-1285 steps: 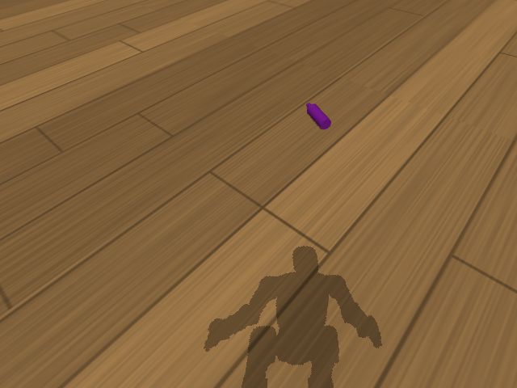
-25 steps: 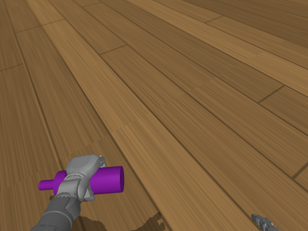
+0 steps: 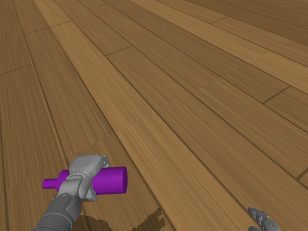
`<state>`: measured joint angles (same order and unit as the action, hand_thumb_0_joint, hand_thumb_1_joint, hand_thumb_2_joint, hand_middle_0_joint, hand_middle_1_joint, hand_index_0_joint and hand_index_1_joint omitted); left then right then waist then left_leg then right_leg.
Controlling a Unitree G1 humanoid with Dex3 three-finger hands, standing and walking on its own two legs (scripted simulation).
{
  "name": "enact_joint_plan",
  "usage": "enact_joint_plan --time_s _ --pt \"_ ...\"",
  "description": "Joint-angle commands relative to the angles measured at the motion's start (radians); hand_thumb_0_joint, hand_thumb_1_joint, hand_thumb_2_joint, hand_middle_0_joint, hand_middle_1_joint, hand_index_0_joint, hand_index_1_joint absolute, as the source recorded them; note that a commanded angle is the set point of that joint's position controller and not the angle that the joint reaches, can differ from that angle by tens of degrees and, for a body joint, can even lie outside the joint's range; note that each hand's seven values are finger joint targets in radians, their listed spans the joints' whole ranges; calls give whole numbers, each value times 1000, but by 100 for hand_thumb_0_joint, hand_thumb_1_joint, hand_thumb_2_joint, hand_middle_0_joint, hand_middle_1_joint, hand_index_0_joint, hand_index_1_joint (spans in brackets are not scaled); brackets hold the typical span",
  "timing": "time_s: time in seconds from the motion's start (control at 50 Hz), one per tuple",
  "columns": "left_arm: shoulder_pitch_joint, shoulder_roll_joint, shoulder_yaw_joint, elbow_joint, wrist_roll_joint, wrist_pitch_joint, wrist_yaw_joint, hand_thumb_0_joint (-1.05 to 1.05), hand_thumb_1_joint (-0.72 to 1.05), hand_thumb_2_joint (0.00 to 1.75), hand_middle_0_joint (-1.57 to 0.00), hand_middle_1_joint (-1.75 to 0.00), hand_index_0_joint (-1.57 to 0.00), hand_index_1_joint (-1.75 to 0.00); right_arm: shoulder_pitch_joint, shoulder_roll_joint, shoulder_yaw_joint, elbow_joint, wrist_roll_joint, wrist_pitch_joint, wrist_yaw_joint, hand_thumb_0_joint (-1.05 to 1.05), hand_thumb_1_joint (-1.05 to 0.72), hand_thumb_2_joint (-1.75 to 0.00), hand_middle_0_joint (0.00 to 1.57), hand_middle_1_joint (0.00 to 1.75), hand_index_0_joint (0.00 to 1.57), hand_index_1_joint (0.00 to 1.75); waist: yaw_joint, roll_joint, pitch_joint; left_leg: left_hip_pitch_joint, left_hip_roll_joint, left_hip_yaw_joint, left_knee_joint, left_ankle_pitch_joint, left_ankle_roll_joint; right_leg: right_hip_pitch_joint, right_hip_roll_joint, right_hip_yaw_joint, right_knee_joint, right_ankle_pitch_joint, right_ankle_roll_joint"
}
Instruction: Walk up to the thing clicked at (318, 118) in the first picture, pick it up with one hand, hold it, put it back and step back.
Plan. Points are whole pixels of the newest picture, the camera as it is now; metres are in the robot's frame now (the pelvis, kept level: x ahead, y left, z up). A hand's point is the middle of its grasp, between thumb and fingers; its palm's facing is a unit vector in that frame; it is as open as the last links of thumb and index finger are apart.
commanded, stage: hold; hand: left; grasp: from above
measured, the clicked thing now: (85, 181) +0.29 +0.25 -0.08
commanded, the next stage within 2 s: crouch in 1.00 s
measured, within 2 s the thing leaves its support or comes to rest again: neither
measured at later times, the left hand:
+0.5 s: hand (92, 175) +0.29 +0.22 -0.04, palm faces -0.46 -0.08 -0.88, open 10.3 cm
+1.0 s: hand (91, 171) +0.31 +0.22 -0.04, palm faces -0.46 -0.07 -0.89, open 10.3 cm
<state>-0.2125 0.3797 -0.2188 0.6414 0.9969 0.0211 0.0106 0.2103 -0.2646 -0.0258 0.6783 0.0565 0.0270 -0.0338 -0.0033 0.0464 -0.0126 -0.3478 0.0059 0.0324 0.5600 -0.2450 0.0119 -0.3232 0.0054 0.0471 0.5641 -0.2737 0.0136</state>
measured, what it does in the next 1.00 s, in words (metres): stands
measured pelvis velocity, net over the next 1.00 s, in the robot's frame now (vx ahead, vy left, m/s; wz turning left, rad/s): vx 0.02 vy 0.00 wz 0.01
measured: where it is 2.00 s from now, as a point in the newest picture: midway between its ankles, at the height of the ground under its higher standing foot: outside the picture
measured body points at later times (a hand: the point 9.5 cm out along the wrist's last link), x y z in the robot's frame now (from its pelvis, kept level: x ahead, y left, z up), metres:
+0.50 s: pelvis +0.01 +0.00 +0.01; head +0.03 -0.02 +0.45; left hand +0.31 +0.22 +0.01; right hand +0.16 -0.25 -0.11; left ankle +0.03 +0.11 -0.73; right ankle +0.01 -0.13 -0.73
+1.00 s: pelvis +0.02 +0.00 +0.01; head +0.04 -0.02 +0.46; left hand +0.33 +0.22 +0.01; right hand +0.16 -0.26 -0.11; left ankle +0.03 +0.11 -0.73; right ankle +0.01 -0.13 -0.73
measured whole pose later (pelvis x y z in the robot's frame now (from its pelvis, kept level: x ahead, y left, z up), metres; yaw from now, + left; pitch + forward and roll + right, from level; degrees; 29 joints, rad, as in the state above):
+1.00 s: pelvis +0.02 +0.00 +0.01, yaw +0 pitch +2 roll +0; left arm -0.21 0.39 -0.21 0.61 1.00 0.01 -0.02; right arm 0.20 -0.26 -0.04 0.68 0.07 0.07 -0.04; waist 0.00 0.05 -0.01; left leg -0.27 0.00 0.03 0.48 -0.24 0.01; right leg -0.24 0.00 0.04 0.48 -0.27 0.01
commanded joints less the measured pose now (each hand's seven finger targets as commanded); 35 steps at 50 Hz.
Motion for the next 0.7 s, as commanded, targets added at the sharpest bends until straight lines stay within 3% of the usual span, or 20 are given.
enact_joint_plan --time_s 0.0,0.1,0.18,0.22,0.26,0.3,0.32,0.42,0.46,0.5,0.56,0.66,0.68 --pt "-379 226 121 -240 11 11 51 0 71 91 -117 -54 -110 -61 -75 -130 -41 -135 -2 -39 -14 0 -90 -90 20 30 20 30 -2 -18 -261 174 -19 -14 -78 127 2 29 30 -19 -109 121 -25" --pt "-374 203 103 -258 -3 15 35 0 70 88 -115 -55 -110 -60 -90 -130 -41 -139 -1 -38 -13 0 -90 -90 20 30 20 30 -1 5 -239 193 -6 -28 -104 92 -7 20 35 -26 -115 88 -29" --pt "-367 219 118 -268 -2 14 23 0 70 87 -116 -52 -110 -59 -100 -129 -39 -147 1 -37 -15 0 -90 -90 20 30 20 30 6 0 -242 197 -13 -19 -104 128 -4 45 33 -22 -123 117 -29" --pt "-343 187 95 -255 -7 19 16 0 70 88 -116 -53 -110 -59 -100 -124 -37 -148 2 -36 -15 0 -90 -90 20 30 20 30 2 -36 -231 187 -15 -18 -103 139 2 58 32 -22 -128 132 -25" --pt "-332 222 126 -240 -9 18 12 0 71 87 -115 -54 -110 -60 -96 -125 -37 -147 5 -33 -17 0 -90 -90 20 30 20 30 6 -30 -221 179 -18 -11 -106 145 4 63 30 -19 -133 137 -24" --pt "-307 208 115 -248 -4 18 4 0 70 88 -116 -53 -110 -60 -99 -120 -36 -151 6 -30 -18 0 -90 -90 20 30 20 30 11 -42 -242 187 -23 -8 -100 183 8 80 27 -18 -128 178 -20" --pt "-350 217 114 -291 -1 13 2 0 72 88 -117 -55 -112 -61 -91 -123 -40 -147 6 -29 -18 0 -90 -90 20 30 20 30 7 -22 -270 202 -22 -6 -97 206 8 87 28 -17 -125 200 -22" --pt "-368 241 141 -299 -2 1 6 0 76 90 -120 -55 -114 -61 -90 -119 -38 -142 6 -23 -24 0 -90 -90 20 30 20 30 10 -5 -276 218 -25 -5 -98 222 8 91 27 -16 -131 218 -22" --pt "-333 202 110 -252 -5 3 7 0 77 89 -119 -55 -115 -60 -93 -119 -38 -140 6 -21 -23 0 -90 -90 20 30 20 30 0 -27 -235 215 -18 -12 -108 206 4 76 32 -24 -132 192 -26" --pt "-354 234 136 -259 1 -2 17 0 76 90 -120 -54 -114 -60 -98 -125 -42 -140 6 -18 -24 0 -90 -90 20 30 20 30 0 -20 -244 220 -23 -10 -107 204 4 72 28 -21 -137 194 -24" --pt "-385 218 116 -271 8 -6 20 0 76 90 -119 -56 -114 -61 -88 -121 -45 -133 4 -16 -22 0 -90 -90 20 30 20 30 -5 -12 -274 241 -23 -11 -98 243 5 77 27 -22 -130 232 -23" --pt "-357 222 131 -254 1 -3 34 0 78 92 -120 -57 -115 -62 -78 -125 -52 -130 4 -11 -19 0 -90 -90 20 30 20 30 12 -10 -286 238 -24 -10 -94 281 3 108 26 -28 -130 269 -23" --pt "-361 229 132 -234 3 -1 34 0 78 91 -120 -56 -115 -61 -80 -127 -52 -129 3 -9 -19 0 -90 -90 20 30 20 30 3 -16 -277 233 -25 -8 -96 273 5 105 25 -26 -135 265 -22"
